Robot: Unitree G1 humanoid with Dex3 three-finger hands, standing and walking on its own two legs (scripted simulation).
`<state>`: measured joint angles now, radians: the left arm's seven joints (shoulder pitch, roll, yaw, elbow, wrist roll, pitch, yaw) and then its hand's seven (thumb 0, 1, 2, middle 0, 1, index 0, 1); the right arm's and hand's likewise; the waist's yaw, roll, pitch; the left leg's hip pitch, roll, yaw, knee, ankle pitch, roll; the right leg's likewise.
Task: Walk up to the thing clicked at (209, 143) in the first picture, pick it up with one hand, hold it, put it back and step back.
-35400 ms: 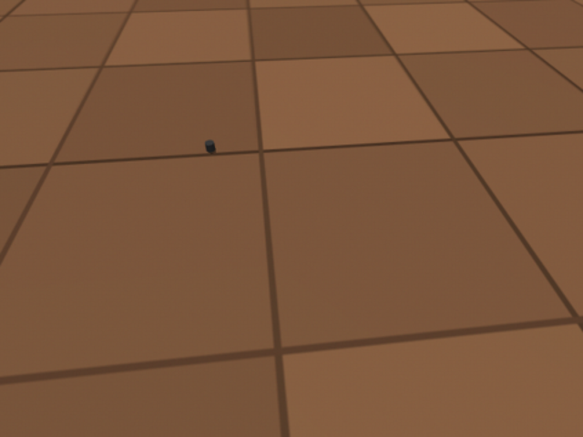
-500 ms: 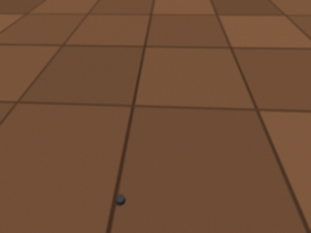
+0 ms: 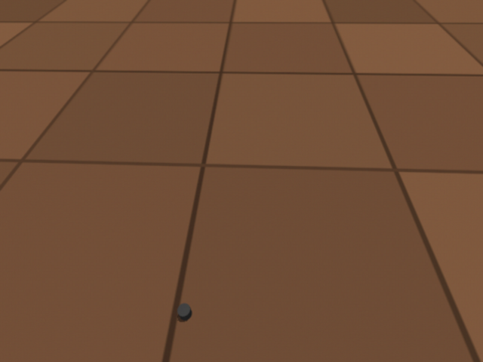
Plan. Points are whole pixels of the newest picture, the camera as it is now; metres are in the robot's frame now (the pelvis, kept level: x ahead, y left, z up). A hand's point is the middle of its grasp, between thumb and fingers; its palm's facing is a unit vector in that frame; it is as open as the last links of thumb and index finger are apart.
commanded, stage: stand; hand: left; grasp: from above
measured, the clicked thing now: (184, 311) +0.45 +0.27 -0.76
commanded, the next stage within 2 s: step back in 0.20 s
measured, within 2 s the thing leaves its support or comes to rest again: neither
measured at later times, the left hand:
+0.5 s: hand out of the picture +0.10 +0.31 -0.18, palm faces -0.01 -0.93 -0.37, open 7.4 cm
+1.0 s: hand out of the picture -0.05 +0.30 -0.16, palm faces -0.08 -0.91 -0.40, open 7.4 cm
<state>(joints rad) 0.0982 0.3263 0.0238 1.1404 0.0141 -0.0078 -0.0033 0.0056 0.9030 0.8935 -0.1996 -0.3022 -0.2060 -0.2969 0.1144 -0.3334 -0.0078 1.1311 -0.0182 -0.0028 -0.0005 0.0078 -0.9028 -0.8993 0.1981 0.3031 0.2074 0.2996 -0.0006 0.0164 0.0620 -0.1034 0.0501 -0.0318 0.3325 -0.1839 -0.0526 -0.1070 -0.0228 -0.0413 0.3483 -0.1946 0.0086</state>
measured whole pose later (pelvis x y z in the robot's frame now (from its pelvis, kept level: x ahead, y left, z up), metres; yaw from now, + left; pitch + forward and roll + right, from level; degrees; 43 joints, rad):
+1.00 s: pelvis -0.16 +0.04 -0.02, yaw -5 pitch -3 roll +1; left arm 0.17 0.35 0.07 0.88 0.03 0.04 -0.01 0.01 0.90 0.89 -0.20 -0.30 -0.21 -0.30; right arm 0.11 -0.39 -0.05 0.88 -0.01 0.06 -0.01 0.01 -0.90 -0.90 0.20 0.30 0.21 0.30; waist 0.01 0.03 0.18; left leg -0.49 -0.08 -0.08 0.99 -0.47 0.00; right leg -0.26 0.02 0.04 0.66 -0.35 -0.03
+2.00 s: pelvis -0.49 +0.04 -0.03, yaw +1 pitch -2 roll +1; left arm 0.10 0.40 0.07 0.78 0.03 0.05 0.01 0.01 0.90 0.89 -0.20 -0.30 -0.21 -0.30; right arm 0.22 -0.39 -0.05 0.89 -0.03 0.04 -0.01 0.01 -0.90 -0.90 0.20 0.30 0.21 0.30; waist 0.00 -0.03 0.19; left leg -0.25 -0.06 -0.02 0.67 -0.38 0.01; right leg -0.43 -0.08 -0.03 0.73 -0.26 0.01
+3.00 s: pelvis -0.63 +0.01 -0.01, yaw +0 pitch -3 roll +0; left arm 0.21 0.35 0.06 0.99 0.04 -0.04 -0.02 0.01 0.90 0.89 -0.20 -0.30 -0.21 -0.30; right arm 0.23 -0.39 -0.05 0.99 -0.03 0.00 0.01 0.01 -0.90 -0.90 0.20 0.30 0.21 0.30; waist 0.02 0.04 0.06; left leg -0.38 -0.02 -0.08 0.84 -0.44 0.00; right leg -0.20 -0.01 -0.05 0.54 -0.29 -0.02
